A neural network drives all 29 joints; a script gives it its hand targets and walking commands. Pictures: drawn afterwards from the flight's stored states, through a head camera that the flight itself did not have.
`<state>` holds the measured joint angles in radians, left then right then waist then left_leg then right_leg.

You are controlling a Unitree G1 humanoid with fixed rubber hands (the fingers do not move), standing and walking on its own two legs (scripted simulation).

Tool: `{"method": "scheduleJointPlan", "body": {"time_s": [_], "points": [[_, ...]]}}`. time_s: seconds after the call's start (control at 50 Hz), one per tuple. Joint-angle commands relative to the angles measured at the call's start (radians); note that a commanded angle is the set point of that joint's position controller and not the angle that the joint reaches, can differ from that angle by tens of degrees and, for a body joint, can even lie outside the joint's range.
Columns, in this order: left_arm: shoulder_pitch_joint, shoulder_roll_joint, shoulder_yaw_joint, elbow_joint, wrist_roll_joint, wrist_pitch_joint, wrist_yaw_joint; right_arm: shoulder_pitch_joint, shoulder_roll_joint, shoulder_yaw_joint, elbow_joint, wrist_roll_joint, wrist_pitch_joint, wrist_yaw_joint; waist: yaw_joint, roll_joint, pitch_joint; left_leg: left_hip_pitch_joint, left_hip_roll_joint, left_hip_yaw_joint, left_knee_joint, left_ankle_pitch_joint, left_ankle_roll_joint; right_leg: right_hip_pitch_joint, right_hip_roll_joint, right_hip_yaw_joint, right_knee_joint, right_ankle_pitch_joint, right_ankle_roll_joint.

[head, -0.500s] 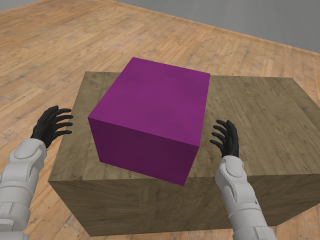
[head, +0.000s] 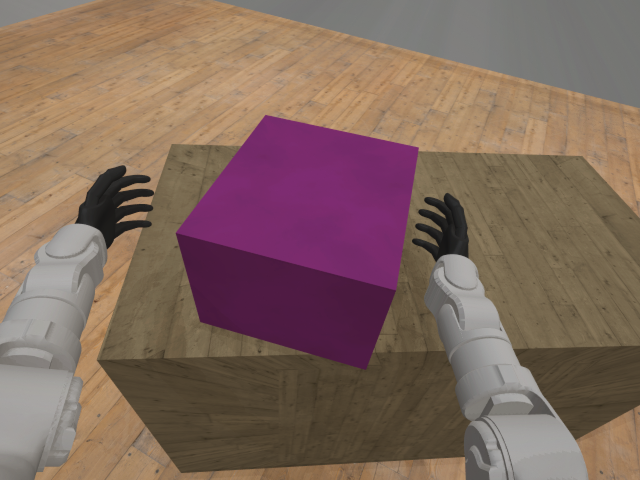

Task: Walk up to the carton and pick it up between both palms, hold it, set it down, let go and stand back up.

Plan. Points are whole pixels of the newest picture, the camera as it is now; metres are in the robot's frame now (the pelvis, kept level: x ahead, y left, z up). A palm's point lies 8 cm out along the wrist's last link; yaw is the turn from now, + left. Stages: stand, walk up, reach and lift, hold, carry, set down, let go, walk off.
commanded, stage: reach and lift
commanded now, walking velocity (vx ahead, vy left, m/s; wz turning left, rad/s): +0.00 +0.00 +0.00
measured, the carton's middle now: (311, 232) +0.49 +0.01 +0.02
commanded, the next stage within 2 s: none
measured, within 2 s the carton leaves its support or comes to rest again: neither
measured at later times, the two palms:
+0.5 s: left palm (128, 192) +0.44 +0.26 +0.14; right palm (462, 228) +0.41 -0.18 +0.13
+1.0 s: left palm (155, 222) +0.47 +0.25 +0.06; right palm (430, 260) +0.42 -0.17 +0.05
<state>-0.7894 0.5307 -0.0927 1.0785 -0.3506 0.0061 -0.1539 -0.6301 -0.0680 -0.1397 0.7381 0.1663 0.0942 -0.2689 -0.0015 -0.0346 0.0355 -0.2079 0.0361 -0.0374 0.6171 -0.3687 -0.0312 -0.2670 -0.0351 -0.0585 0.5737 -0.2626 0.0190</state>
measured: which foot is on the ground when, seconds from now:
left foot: down 0.00-1.00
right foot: down 0.00-1.00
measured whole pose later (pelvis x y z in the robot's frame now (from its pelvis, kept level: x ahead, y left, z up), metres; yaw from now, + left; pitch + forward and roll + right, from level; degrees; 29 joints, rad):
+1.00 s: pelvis +0.00 +0.01 -0.01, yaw -1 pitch +19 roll -2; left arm -1.07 0.45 -0.23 1.55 -0.44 -0.28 -0.13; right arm -0.89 -0.10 -0.09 1.22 0.17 -0.19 -0.21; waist -0.09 -0.02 -0.17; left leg -0.68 0.03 -0.04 0.70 -0.35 -0.02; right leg -0.70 -0.04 -0.06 0.57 -0.21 0.02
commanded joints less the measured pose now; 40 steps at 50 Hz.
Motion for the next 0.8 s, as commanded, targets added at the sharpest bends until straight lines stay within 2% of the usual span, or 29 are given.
{"method": "scheduleJointPlan", "body": {"time_s": [0.0,0.06,0.08,0.1,0.12,0.18,0.22,0.28,0.34,0.36,0.38,0.44,0.46,0.5,0.54,0.58,0.62,0.64,0.66,0.68,0.72,0.74,0.76,0.78], "points": [[-0.663,0.236,-0.045,-0.091,-0.12,-0.082,0.004,-0.583,-0.215,-0.032,-0.062,-0.015,-0.052,0.012,-0.202,0.154,-0.517,-0.164,-0.051,0.052,-0.117,0.417,-0.026,0.336,0.034,0.041,-0.063,0.454,-0.042],[-0.7,0.235,-0.074,-0.013,-0.137,-0.076,0.0,-0.637,-0.239,-0.029,-0.005,-0.01,-0.047,0.012,-0.221,0.14,-0.529,-0.175,-0.052,0.051,-0.114,0.412,-0.022,0.317,0.035,0.038,-0.063,0.45,-0.044],[-0.71,0.24,-0.075,-0.016,-0.14,-0.081,0.002,-0.649,-0.239,-0.027,-0.026,-0.004,-0.053,0.014,-0.214,0.149,-0.553,-0.178,-0.053,0.051,-0.111,0.416,-0.024,0.336,0.033,0.038,-0.057,0.471,-0.041],[-0.745,0.246,-0.087,0.023,-0.152,-0.084,0.0,-0.675,-0.239,-0.032,0.015,-0.012,-0.051,0.014,-0.226,0.136,-0.532,-0.203,-0.055,0.049,-0.108,0.397,-0.021,0.321,0.03,0.039,-0.053,0.465,-0.04],[-0.752,0.248,-0.085,0.035,-0.149,-0.088,0.002,-0.696,-0.243,-0.039,0.012,-0.015,-0.049,0.019,-0.224,0.137,-0.543,-0.208,-0.053,0.048,-0.115,0.384,-0.017,0.323,0.03,0.037,-0.056,0.444,-0.04],[-0.807,0.239,-0.125,0.081,-0.176,-0.099,0.004,-0.746,-0.243,-0.037,0.035,-0.013,-0.048,0.02,-0.243,0.137,-0.567,-0.235,-0.056,0.045,-0.11,0.352,-0.011,0.302,0.029,0.033,-0.05,0.433,-0.04],[-0.795,0.244,-0.125,0.096,-0.17,-0.106,0.006,-0.74,-0.254,-0.021,0.054,-0.005,-0.051,0.024,-0.232,0.129,-0.577,-0.233,-0.057,0.047,-0.106,0.372,-0.011,0.308,0.027,0.034,-0.041,0.46,-0.037],[-0.855,0.246,-0.145,0.131,-0.191,-0.119,0.008,-0.809,-0.255,-0.03,0.066,-0.005,-0.049,0.031,-0.247,0.132,-0.604,-0.268,-0.056,0.041,-0.102,0.343,-0.002,0.28,0.022,0.027,-0.036,0.433,-0.036],[-0.858,0.246,-0.156,0.164,-0.199,-0.129,0.012,-0.817,-0.243,-0.01,0.086,0.003,-0.048,0.034,-0.237,0.112,-0.633,-0.3,-0.061,0.044,-0.102,0.327,0.012,0.288,0.016,0.031,-0.021,0.457,-0.03],[-0.865,0.245,-0.163,0.177,-0.2,-0.132,0.014,-0.82,-0.246,-0.008,0.098,0.001,-0.051,0.037,-0.242,0.123,-0.643,-0.308,-0.062,0.042,-0.099,0.329,0.01,0.291,0.016,0.031,-0.014,0.465,-0.033],[-0.892,0.252,-0.171,0.201,-0.212,-0.138,0.011,-0.855,-0.246,-0.01,0.081,0.004,-0.054,0.038,-0.241,0.115,-0.67,-0.341,-0.067,0.043,-0.096,0.292,0.016,0.301,0.013,0.036,-0.006,0.461,-0.03],[-0.88,0.242,-0.176,0.263,-0.205,-0.147,0.01,-0.848,-0.244,0.012,0.137,0.004,-0.058,0.043,-0.237,0.093,-0.655,-0.37,-0.068,0.04,-0.09,0.304,0.023,0.303,0.009,0.037,0.012,0.503,-0.026],[-0.882,0.242,-0.172,0.224,-0.204,-0.155,0.01,-0.836,-0.234,0.019,0.119,0.007,-0.065,0.041,-0.236,0.11,-0.694,-0.363,-0.068,0.044,-0.092,0.323,0.02,0.317,0.008,0.036,0.013,0.535,-0.025],[-0.864,0.238,-0.174,0.251,-0.202,-0.17,0.009,-0.82,-0.224,0.022,0.137,0.01,-0.082,0.039,-0.237,0.116,-0.714,-0.387,-0.071,0.046,-0.084,0.329,0.018,0.334,0.003,0.042,0.032,0.592,-0.021],[-0.857,0.23,-0.176,0.292,-0.196,-0.186,0.006,-0.811,-0.202,0.047,0.164,0.01,-0.094,0.041,-0.229,0.103,-0.697,-0.426,-0.073,0.044,-0.078,0.307,0.028,0.318,-0.003,0.046,0.043,0.585,-0.018],[-0.85,0.207,-0.179,0.276,-0.186,-0.207,0.009,-0.809,-0.204,0.037,0.171,0.002,-0.12,0.037,-0.24,0.118,-0.739,-0.417,-0.071,0.043,-0.065,0.35,0.017,0.307,0.002,0.039,0.053,0.619,-0.015],[-0.829,0.192,-0.18,0.277,-0.182,-0.223,0.008,-0.789,-0.195,0.05,0.183,0.012,-0.151,0.037,-0.233,0.13,-0.774,-0.394,-0.068,0.043,-0.039,0.418,0.0,0.293,0.006,0.031,0.062,0.664,-0.017],[-0.841,0.182,-0.185,0.312,-0.179,-0.231,0.006,-0.783,-0.189,0.042,0.221,-0.004,-0.16,0.036,-0.249,0.131,-0.769,-0.409,-0.071,0.046,-0.031,0.404,-0.001,0.271,0.005,0.033,0.066,0.65,-0.013],[-0.815,0.172,-0.182,0.313,-0.174,-0.24,0.005,-0.764,-0.178,0.054,0.221,-0.002,-0.169,0.039,-0.232,0.13,-0.762,-0.406,-0.068,0.042,-0.026,0.421,0.002,0.258,0.007,0.034,0.07,0.639,-0.014],[-0.832,0.172,-0.181,0.297,-0.172,-0.25,0.007,-0.77,-0.189,0.048,0.23,-0.006,-0.184,0.039,-0.239,0.136,-0.796,-0.4,-0.066,0.042,-0.011,0.45,-0.006,0.243,0.009,0.027,0.074,0.648,-0.015],[-0.815,0.161,-0.18,0.302,-0.17,-0.275,0.012,-0.761,-0.176,0.066,0.234,0.009,-0.217,0.04,-0.227,0.151,-0.849,-0.39,-0.064,0.046,0.021,0.505,-0.017,0.222,0.009,0.026,0.09,0.676,-0.015],[-0.812,0.152,-0.187,0.323,-0.175,-0.283,0.011,-0.751,-0.178,0.066,0.261,0.009,-0.23,0.04,-0.239,0.156,-0.849,-0.402,-0.064,0.045,0.032,0.511,-0.023,0.21,0.007,0.028,0.092,0.679,-0.018],[-0.812,0.14,-0.194,0.324,-0.169,-0.294,0.012,-0.752,-0.181,0.06,0.269,0.008,-0.247,0.043,-0.236,0.168,-0.863,-0.394,-0.061,0.04,0.046,0.534,-0.03,0.182,0.011,0.024,0.1,0.672,-0.018],[-0.785,0.136,-0.182,0.277,-0.156,-0.303,0.017,-0.72,-0.191,0.057,0.268,0.01,-0.266,0.047,-0.229,0.19,-0.889,-0.342,-0.058,0.04,0.057,0.605,-0.041,0.176,0.019,0.016,0.094,0.686,-0.021]]}}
